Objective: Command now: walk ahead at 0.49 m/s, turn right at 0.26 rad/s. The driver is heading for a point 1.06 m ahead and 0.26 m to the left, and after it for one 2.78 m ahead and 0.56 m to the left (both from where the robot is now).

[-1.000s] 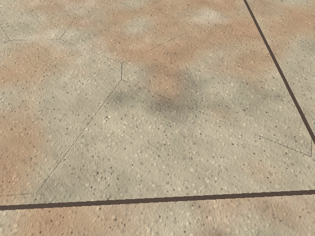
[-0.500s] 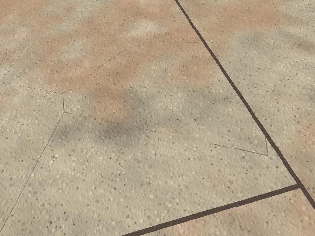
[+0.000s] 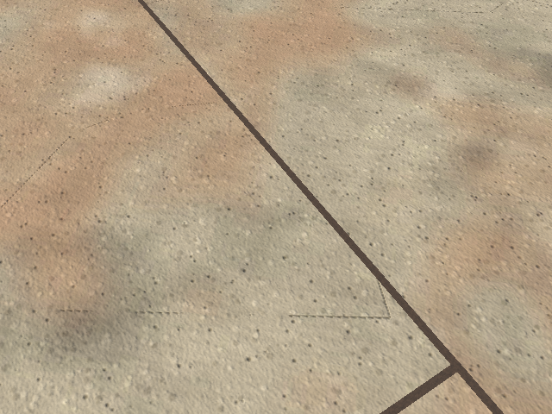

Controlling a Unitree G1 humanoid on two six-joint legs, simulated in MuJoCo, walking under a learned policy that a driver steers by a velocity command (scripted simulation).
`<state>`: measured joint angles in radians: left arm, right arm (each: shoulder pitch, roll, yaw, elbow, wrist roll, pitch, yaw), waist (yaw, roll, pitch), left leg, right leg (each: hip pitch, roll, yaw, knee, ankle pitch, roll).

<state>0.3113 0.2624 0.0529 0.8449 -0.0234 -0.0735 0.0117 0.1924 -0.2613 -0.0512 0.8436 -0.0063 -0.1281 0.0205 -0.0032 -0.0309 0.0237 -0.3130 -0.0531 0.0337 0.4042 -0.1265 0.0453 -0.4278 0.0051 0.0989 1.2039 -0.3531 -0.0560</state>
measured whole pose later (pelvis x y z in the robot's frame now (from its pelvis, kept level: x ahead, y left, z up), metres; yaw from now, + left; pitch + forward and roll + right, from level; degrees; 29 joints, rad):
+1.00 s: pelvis +0.49 +0.06 -0.01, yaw +27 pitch +2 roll +0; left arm 0.23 0.29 0.05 0.80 -0.01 -0.12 0.01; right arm 0.20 -0.28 -0.07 0.69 0.01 -0.05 0.04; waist 0.01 -0.01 0.06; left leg -0.38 -0.09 0.02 0.53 -0.18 0.10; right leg -0.42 -0.07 0.03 1.24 -0.38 0.00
